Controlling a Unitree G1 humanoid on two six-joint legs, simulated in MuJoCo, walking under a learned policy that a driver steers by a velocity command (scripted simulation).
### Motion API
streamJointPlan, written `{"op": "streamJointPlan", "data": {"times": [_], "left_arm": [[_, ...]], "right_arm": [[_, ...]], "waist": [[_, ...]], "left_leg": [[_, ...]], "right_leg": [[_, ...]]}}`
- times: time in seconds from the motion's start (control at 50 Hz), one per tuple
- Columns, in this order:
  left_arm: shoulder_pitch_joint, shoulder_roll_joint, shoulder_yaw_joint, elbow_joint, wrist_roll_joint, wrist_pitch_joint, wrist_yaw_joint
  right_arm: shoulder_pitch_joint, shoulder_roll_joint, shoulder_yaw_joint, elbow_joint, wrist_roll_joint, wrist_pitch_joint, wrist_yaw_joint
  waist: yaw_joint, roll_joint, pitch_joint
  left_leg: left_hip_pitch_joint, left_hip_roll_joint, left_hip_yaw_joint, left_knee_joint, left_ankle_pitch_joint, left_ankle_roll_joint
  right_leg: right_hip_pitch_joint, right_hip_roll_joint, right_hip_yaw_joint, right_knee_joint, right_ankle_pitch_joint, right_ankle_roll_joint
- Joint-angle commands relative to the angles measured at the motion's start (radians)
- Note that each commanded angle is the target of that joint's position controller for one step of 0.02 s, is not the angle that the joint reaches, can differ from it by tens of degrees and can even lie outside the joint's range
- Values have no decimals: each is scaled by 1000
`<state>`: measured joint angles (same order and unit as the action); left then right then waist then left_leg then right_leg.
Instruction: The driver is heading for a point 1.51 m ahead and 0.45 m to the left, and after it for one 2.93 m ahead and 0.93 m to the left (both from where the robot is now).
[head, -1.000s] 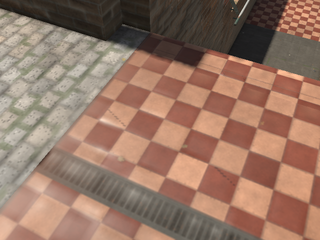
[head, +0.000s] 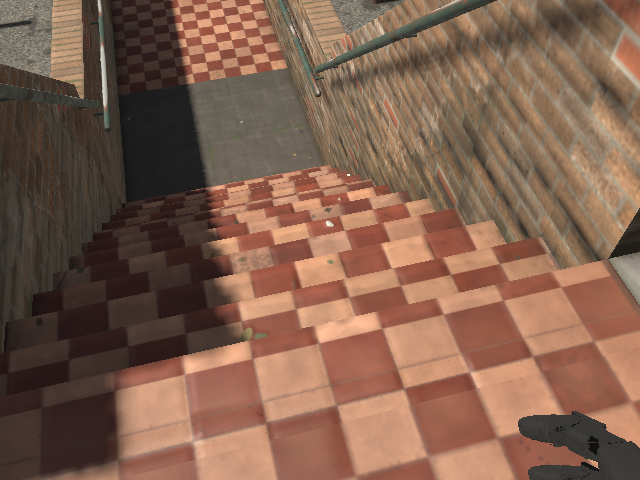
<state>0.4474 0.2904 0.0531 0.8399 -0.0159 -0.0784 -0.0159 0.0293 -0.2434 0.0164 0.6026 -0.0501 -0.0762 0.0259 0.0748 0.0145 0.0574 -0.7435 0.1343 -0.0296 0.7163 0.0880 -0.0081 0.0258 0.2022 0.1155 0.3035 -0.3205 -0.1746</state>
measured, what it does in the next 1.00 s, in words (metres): walks ahead, turning left: left foot, then right foot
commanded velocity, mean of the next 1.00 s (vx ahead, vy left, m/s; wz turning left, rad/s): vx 0.16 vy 0.00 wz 0.53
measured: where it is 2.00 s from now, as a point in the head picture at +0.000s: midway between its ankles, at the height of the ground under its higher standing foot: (349, 356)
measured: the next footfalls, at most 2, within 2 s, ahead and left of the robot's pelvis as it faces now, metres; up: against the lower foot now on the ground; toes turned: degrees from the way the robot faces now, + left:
left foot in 0.10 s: +0.33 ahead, +0.13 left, +0.00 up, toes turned -1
right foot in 0.64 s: +0.43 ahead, -0.03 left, +0.00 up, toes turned +32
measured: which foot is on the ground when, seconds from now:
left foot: up 0.00-0.08, down 0.10-0.64, up 0.66-0.92, down 0.94-1.00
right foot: down 0.00-0.12, up 0.14-0.62, down 0.64-1.00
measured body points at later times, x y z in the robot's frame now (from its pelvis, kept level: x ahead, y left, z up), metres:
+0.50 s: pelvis +0.27 +0.07 +0.01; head +0.29 +0.07 +0.46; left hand +0.39 +0.36 -0.07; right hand +0.45 -0.19 -0.08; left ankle +0.29 +0.13 -0.73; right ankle +0.38 -0.09 -0.70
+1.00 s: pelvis +0.36 +0.05 +0.01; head +0.38 +0.05 +0.45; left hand +0.31 +0.35 -0.08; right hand +0.64 -0.06 -0.09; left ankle +0.28 +0.15 -0.73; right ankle +0.40 -0.05 -0.73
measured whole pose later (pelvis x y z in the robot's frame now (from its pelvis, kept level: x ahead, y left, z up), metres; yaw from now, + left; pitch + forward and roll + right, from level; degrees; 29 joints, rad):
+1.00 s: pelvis +0.36 +0.05 +0.01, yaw +33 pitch +3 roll -1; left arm 0.21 0.30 0.04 0.70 0.02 -0.09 -0.05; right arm 0.16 -0.30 0.01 0.67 -0.02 -0.05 0.03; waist 0.05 0.04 -0.02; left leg -0.29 0.06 0.02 0.52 -0.26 -0.02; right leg -0.26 0.02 -0.04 0.47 -0.27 -0.03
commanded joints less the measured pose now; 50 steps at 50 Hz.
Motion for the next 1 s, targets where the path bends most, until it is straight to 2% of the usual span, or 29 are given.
{"op": "streamJointPlan", "data": {"times": [0.02, 0.04, 0.06, 0.08, 0.1, 0.12, 0.14, 0.16, 0.18, 0.2, 0.22, 0.26, 0.32, 0.38, 0.44, 0.58, 0.62, 0.64, 0.66, 0.68, 0.7, 0.74, 0.78, 0.84, 0.9, 0.94, 0.96, 0.98, 1.0], "left_arm": [[50, 125, 23, -15, 0, -31, 7], [68, 92, 13, -11, -14, -13, 32], [109, 201, 15, 31, 134, -36, -52], [-96, 265, 46, -42, 130, -44, -90], [-286, 279, 40, -112, 115, -51, -109], [-150, 112, 4, -110, 87, -58, -107], [196, 1, -36, -67, 108, -62, -112], [-30, 98, -14, -152, 58, -43, -92], [-108, 155, -5, -194, 55, -32, -58], [-121, 164, -1, -200, 95, -15, -22], [-118, 138, -14, -213, 136, -13, 2], [-73, 111, -32, -221, 124, -3, 23], [-84, 94, -47, -218, 64, 28, 18], [-181, 109, -41, -243, 61, 48, 23], [-273, 121, -33, -254, 60, 38, 48], [-345, 104, -29, -215, 24, -2, 63], [-246, 140, -14, -177, 10, -10, 56], [-176, 183, 2, -163, 1, -20, 57], [-159, 286, 30, -174, 17, -36, 61], [-211, 286, 45, -200, 60, -37, 59], [-239, 246, 43, -201, 46, -43, 62], [-416, 135, 5, -258, 9, -46, 56], [-420, 146, 8, -283, 21, -45, 70], [-350, 216, 37, -254, 32, -26, 63], [-332, 126, -1, -212, 11, -30, 0], [-285, 216, 37, -197, 42, -17, -43], [-253, 220, 49, -190, 43, -17, -53], [-139, 170, 40, -191, 49, -20, -48], [-123, 126, 24, -195, 44, -25, -39]], "right_arm": [[-19, -37, -3, -16, 16, -12, 3], [-104, -105, -43, -59, 72, -57, 2], [-2, -118, -34, -15, 30, -12, 19], [249, -185, -56, 67, 30, 12, 16], [565, -243, -75, 173, 39, 21, 4], [684, -270, -86, 233, 14, 16, -7], [733, -229, -78, 238, -4, -4, 13], [581, -271, -96, 231, -15, -25, 16], [360, -251, -100, 178, -1, -40, 17], [219, -182, -82, 150, 3, -38, 12], [192, -155, -68, 141, 10, -41, 17], [151, -169, -80, 121, 19, -51, 39], [142, -264, -119, 81, 5, -77, 46], [205, -255, -120, 47, 12, -75, 32], [279, -243, -121, 22, 26, -62, 18], [317, -241, -127, 18, 31, -23, 22], [228, -229, -112, 7, 20, -8, 37], [238, -179, -87, 7, 13, -4, 45], [344, -85, -58, -8, 3, -5, 45], [357, -184, -84, 5, -9, -5, 37], [326, -236, -102, 26, -12, 5, 26], [330, -253, -112, 54, -20, 14, 0], [264, -176, -74, 25, -29, 4, 22], [182, -110, -31, -19, -1, 10, 54], [222, -74, -17, 49, 26, 28, 75], [291, -204, -57, 70, 54, 21, 31], [277, -275, -78, 43, 51, 14, -1], [198, -338, -94, 8, 42, 7, -34], [170, -314, -97, -27, 32, 3, -60]], "waist": [[23, -49, -1], [38, -47, -42], [-60, -156, -139], [-190, -127, -135], [-356, -13, -202], [-296, 320, -419], [-159, 182, -700], [-204, 21, -399], [-136, -61, -259], [-77, -112, -205], [-34, -34, -158], [26, 12, -166], [11, 4, -138], [-35, 35, -132], [-84, 66, -127], [-119, 66, -163], [-46, 29, -174], [-31, -13, -232], [-80, -228, -347], [-49, -118, -239], [-48, -76, -176], [-114, -126, -138], [-91, -118, -137], [-54, -68, -117], [-87, -90, -128], [-114, -154, -130], [-112, -160, -163], [-42, -46, -258], [-59, 25, -326]], "left_leg": [[291, -124, 145, -164, 195, 63], [291, -169, 105, -225, 172, 70], [487, -220, 66, -134, 188, -13], [685, -226, 61, -110, 148, -19], [940, -159, 22, -153, 227, 35], [1216, -12, -105, -80, 727, 253], [1554, 218, -561, -73, 1025, 560], [1300, 235, -643, -194, 786, 492], [1015, 196, -541, -271, 547, 439], [743, 115, -489, -396, 393, 405], [563, 63, -432, -435, 484, 409], [380, 0, -400, -500, 342, 386], [289, -86, -345, -495, 197, 315], [348, -97, -413, -477, -35, 260], [544, -53, -527, -429, -117, 279], [741, -60, -625, -299, 194, 263], [563, -131, -602, -272, 88, 194], [403, -198, -553, -217, -103, 129], [181, -352, -356, -3, -621, 0], [56, -299, -262, 190, -780, -58], [90, -235, -214, 321, -736, -78], [166, -194, -118, 467, -625, -113], [234, -162, -6, 599, -555, -113], [240, -105, 75, 334, -493, -134], [455, -79, 71, -108, -331, -178], [576, -177, 106, -239, -72, -94], [577, -136, 73, -255, -33, -18], [680, 2, 2, -200, 230, 133], [763, 111, -60, -228, 292, 266]], "right_leg": [[-126, -210, 33, -60, 917, 31], [-42, -248, 62, 42, 875, 57], [-98, -209, -30, 90, 1011, 132], [-196, -232, -29, 195, 1171, 202], [-320, -217, -24, 457, 1150, 292], [-439, -89, -53, 1019, 191, 342], [-690, -12, 57, 1235, -329, 389], [-869, -62, 92, 1312, -250, 384], [-823, -127, 85, 1215, -232, 333], [-692, -183, 70, 1054, -199, 279], [-581, -232, 55, 931, -199, 255], [-408, -273, 25, 772, -235, 253], [-344, -229, -47, 610, -51, 277], [-380, -217, -20, 536, 47, 273], [-516, -223, 27, 463, 41, 281], [-505, -158, -6, 197, 74, 258], [-227, -184, 0, 17, 318, 172], [23, -293, 80, 19, 555, 57], [292, -603, 377, 42, 991, -247], [221, -714, 418, 12, 992, -298], [103, -639, 299, -11, 886, -211], [-82, -503, 63, -28, 792, -82], [-212, -436, -41, -45, 804, -90], [-196, -362, -115, -49, 792, -86], [-249, -305, -109, 101, 855, 41], [-289, -367, 37, 108, 814, -11], [-231, -394, 95, 105, 746, -24], [-235, -350, 70, 152, 584, 24], [-293, -263, -22, 235, 422, 84]]}}
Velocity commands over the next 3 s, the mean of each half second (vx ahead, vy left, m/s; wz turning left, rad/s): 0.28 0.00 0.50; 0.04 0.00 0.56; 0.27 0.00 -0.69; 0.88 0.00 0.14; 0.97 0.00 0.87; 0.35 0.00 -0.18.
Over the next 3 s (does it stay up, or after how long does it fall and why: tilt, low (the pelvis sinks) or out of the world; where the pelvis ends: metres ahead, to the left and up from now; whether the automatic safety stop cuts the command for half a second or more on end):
stays up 1.06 0.29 -0.41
